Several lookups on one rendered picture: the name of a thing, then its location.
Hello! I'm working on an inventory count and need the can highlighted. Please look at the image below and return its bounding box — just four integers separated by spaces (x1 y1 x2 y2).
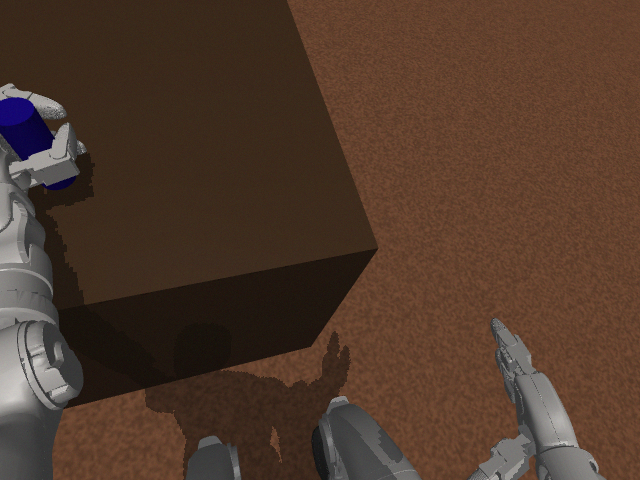
0 97 76 190

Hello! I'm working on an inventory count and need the right robot hand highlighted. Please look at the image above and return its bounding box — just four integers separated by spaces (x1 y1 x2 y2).
467 318 579 480

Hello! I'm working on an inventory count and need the left robot arm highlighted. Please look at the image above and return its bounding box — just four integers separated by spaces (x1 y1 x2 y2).
0 183 84 480

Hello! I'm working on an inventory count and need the left robot hand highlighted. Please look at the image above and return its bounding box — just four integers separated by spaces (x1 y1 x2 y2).
0 84 87 197

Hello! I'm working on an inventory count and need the right robot arm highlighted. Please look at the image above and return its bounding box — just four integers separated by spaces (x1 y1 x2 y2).
535 446 606 480

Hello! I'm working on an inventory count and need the right robot foot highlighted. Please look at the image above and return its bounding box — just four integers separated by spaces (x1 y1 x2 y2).
312 426 330 480

